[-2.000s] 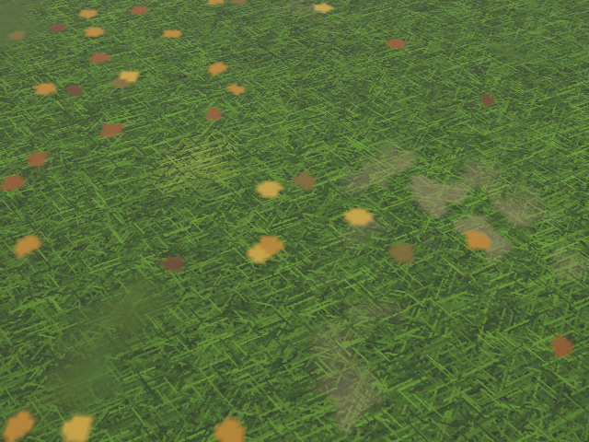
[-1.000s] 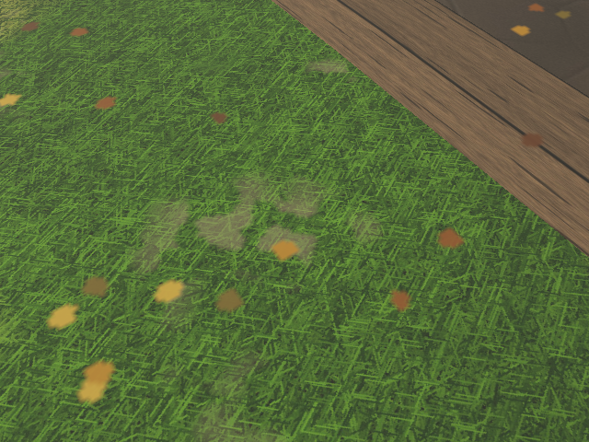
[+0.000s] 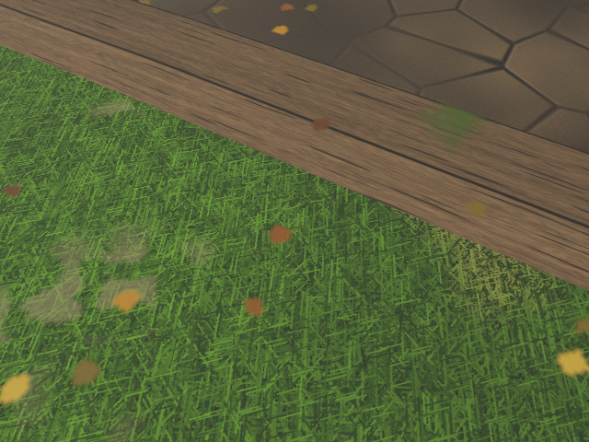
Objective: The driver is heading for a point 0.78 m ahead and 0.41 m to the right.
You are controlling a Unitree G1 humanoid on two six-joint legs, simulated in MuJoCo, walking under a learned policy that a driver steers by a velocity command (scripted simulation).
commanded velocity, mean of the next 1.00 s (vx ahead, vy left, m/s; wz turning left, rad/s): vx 0.07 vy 0.00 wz -0.47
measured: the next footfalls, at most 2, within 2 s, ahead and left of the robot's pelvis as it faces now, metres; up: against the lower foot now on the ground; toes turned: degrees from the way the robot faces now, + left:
right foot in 0.58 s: -0.01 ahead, -0.12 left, +0.00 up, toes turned -16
left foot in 1.10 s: +0.17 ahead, +0.01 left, +0.00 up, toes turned -37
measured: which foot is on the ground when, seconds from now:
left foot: down 0.00-0.58, up 0.60-1.00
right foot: down 0.00-0.30, up 0.32-0.56, down 0.58-1.00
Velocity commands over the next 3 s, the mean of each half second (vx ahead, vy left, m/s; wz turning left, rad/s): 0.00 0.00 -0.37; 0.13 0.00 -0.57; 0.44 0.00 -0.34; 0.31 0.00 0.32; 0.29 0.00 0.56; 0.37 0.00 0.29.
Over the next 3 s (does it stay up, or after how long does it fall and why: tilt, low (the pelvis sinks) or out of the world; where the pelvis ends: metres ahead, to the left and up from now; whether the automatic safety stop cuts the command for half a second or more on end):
stays up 0.64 -0.37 -0.02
